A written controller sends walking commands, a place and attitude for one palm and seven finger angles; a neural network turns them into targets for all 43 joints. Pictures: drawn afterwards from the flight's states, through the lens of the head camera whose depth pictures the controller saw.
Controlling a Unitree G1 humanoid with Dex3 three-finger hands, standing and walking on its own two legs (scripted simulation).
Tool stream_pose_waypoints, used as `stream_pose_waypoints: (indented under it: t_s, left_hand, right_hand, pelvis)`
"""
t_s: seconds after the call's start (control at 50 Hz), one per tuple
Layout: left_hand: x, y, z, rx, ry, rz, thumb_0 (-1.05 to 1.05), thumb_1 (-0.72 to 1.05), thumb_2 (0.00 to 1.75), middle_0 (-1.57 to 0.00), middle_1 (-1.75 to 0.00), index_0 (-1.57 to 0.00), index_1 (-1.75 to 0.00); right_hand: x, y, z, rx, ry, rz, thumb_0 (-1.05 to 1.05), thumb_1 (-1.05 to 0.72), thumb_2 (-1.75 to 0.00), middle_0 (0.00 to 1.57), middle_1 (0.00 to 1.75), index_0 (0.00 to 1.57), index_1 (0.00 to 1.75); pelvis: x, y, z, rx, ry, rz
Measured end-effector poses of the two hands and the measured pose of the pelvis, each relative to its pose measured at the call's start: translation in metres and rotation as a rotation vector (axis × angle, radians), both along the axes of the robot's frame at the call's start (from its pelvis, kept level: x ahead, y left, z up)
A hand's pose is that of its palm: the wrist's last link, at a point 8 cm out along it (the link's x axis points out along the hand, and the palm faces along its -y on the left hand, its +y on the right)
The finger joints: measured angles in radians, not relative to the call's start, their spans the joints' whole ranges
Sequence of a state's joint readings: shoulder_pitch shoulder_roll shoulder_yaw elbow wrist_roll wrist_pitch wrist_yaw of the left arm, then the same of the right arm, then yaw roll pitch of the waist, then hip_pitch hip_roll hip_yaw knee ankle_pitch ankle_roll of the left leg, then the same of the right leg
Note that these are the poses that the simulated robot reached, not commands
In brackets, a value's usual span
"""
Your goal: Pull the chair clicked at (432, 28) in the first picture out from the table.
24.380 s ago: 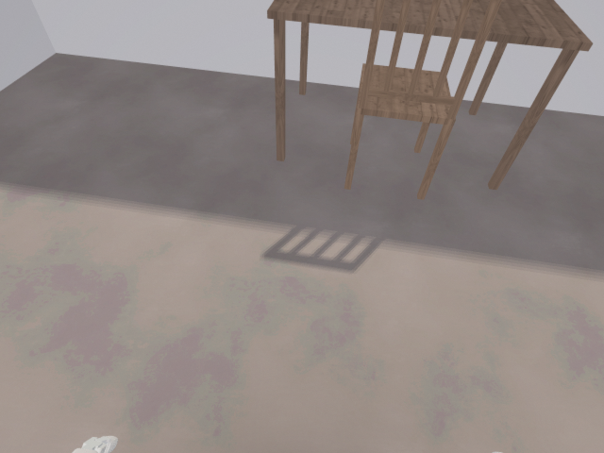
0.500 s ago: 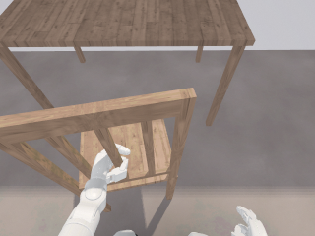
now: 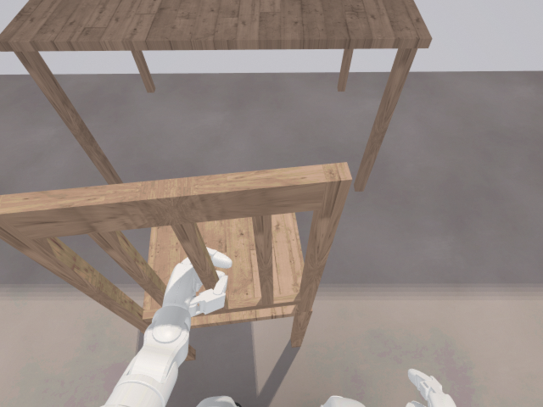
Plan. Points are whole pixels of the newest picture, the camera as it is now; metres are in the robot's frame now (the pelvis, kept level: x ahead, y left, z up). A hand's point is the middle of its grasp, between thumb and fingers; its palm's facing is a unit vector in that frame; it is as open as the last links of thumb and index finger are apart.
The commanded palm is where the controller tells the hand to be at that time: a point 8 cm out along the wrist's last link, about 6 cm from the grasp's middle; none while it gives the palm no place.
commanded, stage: stop walking, hand still on the chair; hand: left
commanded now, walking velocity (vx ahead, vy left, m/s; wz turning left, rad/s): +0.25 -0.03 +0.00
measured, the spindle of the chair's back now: (207, 273) +0.31 +0.13 -0.05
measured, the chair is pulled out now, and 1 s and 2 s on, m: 0.54 0.58 0.58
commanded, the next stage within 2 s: open the thumb and straighten the fingers in 1.16 s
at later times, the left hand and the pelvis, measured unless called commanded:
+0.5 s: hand (223, 317) +0.25 +0.10 -0.06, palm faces -0.09 -0.98 -0.16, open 5.5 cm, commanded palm +0.23 +0.15 -0.05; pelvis -0.02 +0.00 +0.00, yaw -1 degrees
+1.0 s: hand (223, 317) +0.25 +0.10 -0.06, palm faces -0.09 -0.98 -0.15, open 5.5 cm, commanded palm +0.23 +0.15 -0.05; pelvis +0.00 +0.00 +0.00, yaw -2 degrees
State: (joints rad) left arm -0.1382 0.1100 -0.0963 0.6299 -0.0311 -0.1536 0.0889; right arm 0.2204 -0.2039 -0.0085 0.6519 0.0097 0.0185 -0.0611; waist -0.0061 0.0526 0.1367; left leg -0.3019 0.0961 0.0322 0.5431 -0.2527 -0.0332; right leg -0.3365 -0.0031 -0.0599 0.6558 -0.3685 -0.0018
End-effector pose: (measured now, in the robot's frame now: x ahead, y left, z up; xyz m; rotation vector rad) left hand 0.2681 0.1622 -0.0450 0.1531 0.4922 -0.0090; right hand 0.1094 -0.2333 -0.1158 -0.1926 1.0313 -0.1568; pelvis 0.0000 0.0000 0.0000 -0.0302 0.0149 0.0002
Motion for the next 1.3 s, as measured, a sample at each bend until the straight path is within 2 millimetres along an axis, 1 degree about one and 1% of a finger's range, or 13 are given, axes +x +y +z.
stream_pose_waypoints:
  t_s: [0.08,0.16,0.26,0.36,0.4,0.46,0.64,0.74,0.82,0.9,1.1,1.18,1.3]
  left_hand:
    - [-0.016,-0.003,0.001,0.023,-0.005,0.014,0.03,0.66,0.79,-0.25,-1.16,-0.49,-1.45]
    - [-0.029,-0.009,0.002,0.02,0.011,0.05,0.04,0.65,0.79,-0.26,-1.13,-0.49,-1.45]
    - [-0.038,-0.015,0.003,0.019,0.029,0.056,0.05,0.65,0.78,-0.25,-1.13,-0.5,-1.45]
    - [-0.038,-0.014,0.003,0.018,0.03,0.022,0.05,0.66,0.77,-0.24,-1.15,-0.5,-1.45]
    - [-0.037,-0.013,0.002,0.018,0.028,0.0,0.04,0.66,0.76,-0.23,-1.16,-0.5,-1.45]
    - [-0.036,-0.012,0.002,0.018,0.028,-0.03,0.04,0.65,0.76,-0.23,-1.17,-0.5,-1.45]
    - [-0.035,-0.011,0.002,0.015,0.032,-0.057,0.04,0.65,0.76,-0.22,-1.19,-0.5,-1.45]
    - [-0.035,-0.011,0.002,0.012,0.036,-0.05,0.04,0.65,0.76,-0.21,-1.2,-0.5,-1.45]
    - [-0.035,-0.011,0.002,0.012,0.038,-0.046,0.04,0.65,0.77,-0.21,-1.2,-0.5,-1.45]
    - [-0.035,-0.011,0.002,0.012,0.039,-0.043,0.04,0.65,0.77,-0.21,-1.2,-0.5,-1.45]
    - [-0.035,-0.012,0.003,0.011,0.042,-0.035,0.05,0.65,0.78,-0.21,-1.2,-0.5,-1.45]
    - [-0.035,-0.012,0.003,0.012,0.042,-0.032,0.05,0.64,0.78,-0.21,-1.2,-0.5,-1.45]
    - [-0.035,-0.012,0.002,0.004,0.044,-0.026,0.05,0.64,0.78,-0.21,-1.21,-0.5,-1.45]
  right_hand:
    - [-0.019,0.004,-0.013,0.062,0.0,-0.001,0.01,-0.9,-0.9,0.2,0.3,0.2,0.3]
    - [-0.036,-0.004,-0.013,0.072,-0.01,-0.038,0.01,-0.9,-0.9,0.2,0.3,0.2,0.3]
    - [-0.05,-0.028,-0.006,0.0,-0.022,-0.06,0.01,-0.9,-0.9,0.2,0.3,0.2,0.3]
    - [-0.055,-0.045,0.003,-0.077,-0.038,-0.09,0.01,-0.9,-0.9,0.2,0.3,0.2,0.3]
    - [-0.054,-0.045,0.006,-0.093,-0.045,-0.101,0.01,-0.9,-0.9,0.2,0.3,0.2,0.3]
    - [-0.049,-0.038,0.009,-0.094,-0.057,-0.108,0.01,-0.91,-0.9,0.2,0.3,0.2,0.3]
    - [-0.018,0.008,0.01,0.004,-0.107,-0.051,0.01,-0.9,-0.9,0.2,0.3,0.2,0.3]
    - [-0.001,0.022,0.011,0.037,-0.128,-0.021,0.01,-0.9,-0.9,0.2,0.3,0.2,0.3]
    - [0.008,0.02,0.013,0.033,-0.136,-0.013,0.01,-0.9,-0.9,0.2,0.3,0.2,0.3]
    - [0.012,0.011,0.015,0.01,-0.138,-0.019,0.01,-0.9,-0.9,0.2,0.3,0.2,0.3]
    - [0.008,-0.015,0.02,-0.044,-0.125,-0.053,0.01,-0.9,-0.9,0.2,0.3,0.2,0.3]
    - [0.004,-0.018,0.02,-0.046,-0.116,-0.063,0.01,-0.9,-0.9,0.2,0.3,0.2,0.3]
    - [-0.001,-0.015,0.018,-0.024,-0.109,-0.075,0.01,-0.9,-0.9,0.2,0.3,0.2,0.3]
  pelvis:
    - [-0.021,-0.013,-0.004,-0.001,-0.016,-0.02]
    - [-0.034,-0.023,-0.003,0.022,-0.025,-0.015]
    - [-0.038,-0.022,-0.002,0.036,-0.046,-0.012]
    - [-0.034,-0.014,-0.002,0.028,-0.069,-0.013]
    - [-0.03,-0.009,-0.002,0.026,-0.074,-0.015]
    - [-0.025,-0.003,0.0,0.026,-0.07,-0.02]
    - [-0.014,0.005,0.003,0.03,-0.052,-0.035]
    - [-0.011,0.005,0.004,0.031,-0.045,-0.038]
    - [-0.008,0.003,0.004,0.031,-0.041,-0.038]
    - [-0.005,0.002,0.004,0.03,-0.04,-0.036]
    - [-0.002,-0.003,0.005,0.027,-0.043,-0.033]
    - [-0.002,-0.005,0.005,0.025,-0.044,-0.034]
    - [-0.002,-0.006,0.005,0.026,-0.036,-0.034]
